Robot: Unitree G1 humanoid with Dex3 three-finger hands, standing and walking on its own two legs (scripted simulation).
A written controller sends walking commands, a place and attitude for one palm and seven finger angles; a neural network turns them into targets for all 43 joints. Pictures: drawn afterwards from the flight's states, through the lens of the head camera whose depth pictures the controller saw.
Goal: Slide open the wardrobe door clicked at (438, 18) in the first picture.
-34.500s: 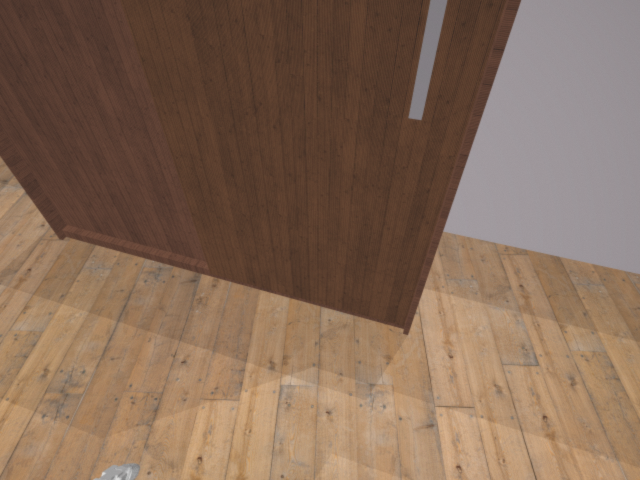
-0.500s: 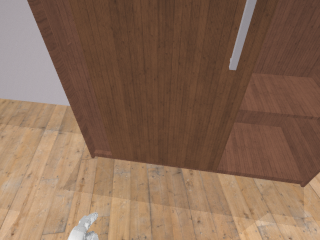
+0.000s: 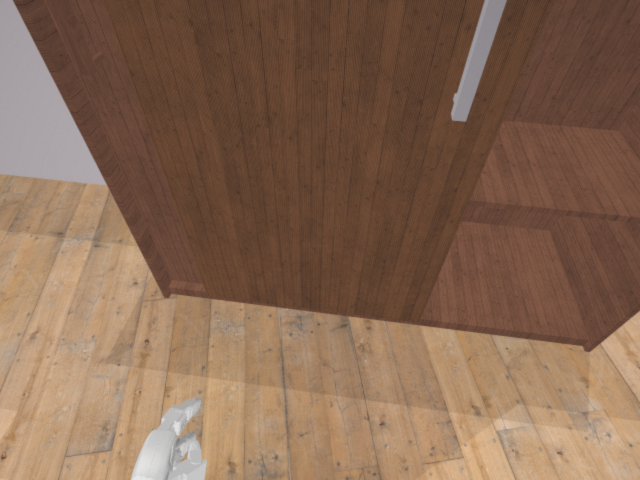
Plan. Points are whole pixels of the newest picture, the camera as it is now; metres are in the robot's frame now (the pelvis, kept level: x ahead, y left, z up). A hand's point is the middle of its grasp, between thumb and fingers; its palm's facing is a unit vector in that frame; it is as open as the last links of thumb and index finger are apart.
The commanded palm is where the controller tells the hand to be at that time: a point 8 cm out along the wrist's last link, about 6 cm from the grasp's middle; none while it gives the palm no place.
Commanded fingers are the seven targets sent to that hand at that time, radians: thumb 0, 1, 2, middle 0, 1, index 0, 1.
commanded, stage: stop stepping back and stand still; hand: right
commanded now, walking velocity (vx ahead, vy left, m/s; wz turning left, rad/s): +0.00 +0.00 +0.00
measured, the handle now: (479, 37) +0.72 -0.21 +0.23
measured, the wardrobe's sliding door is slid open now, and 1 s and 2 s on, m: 0.58 0.58 0.58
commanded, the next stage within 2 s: let the arm hang, fingers relaxed in 0.08 s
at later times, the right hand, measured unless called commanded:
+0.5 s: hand out of the picture +0.03 -0.21 -0.17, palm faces -0.07 +0.98 -0.16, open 7.4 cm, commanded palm none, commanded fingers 0.00 -0.90 -0.90 0.20 0.30 0.20 0.30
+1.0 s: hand out of the picture +0.01 -0.32 -0.14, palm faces +0.00 +0.92 -0.39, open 7.4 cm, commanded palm none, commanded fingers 0.00 -0.90 -0.90 0.20 0.30 0.20 0.30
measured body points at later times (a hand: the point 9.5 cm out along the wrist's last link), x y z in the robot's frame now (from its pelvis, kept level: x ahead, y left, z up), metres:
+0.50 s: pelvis -0.04 -0.03 -0.01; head -0.01 -0.05 +0.44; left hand +0.07 +0.26 -0.11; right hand +0.03 -0.26 -0.16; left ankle -0.03 +0.11 -0.73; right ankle +0.03 -0.14 -0.73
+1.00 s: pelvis -0.03 -0.04 +0.01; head -0.03 -0.03 +0.46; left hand +0.04 +0.24 -0.13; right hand +0.01 -0.36 -0.11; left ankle -0.03 +0.11 -0.73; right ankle +0.03 -0.14 -0.73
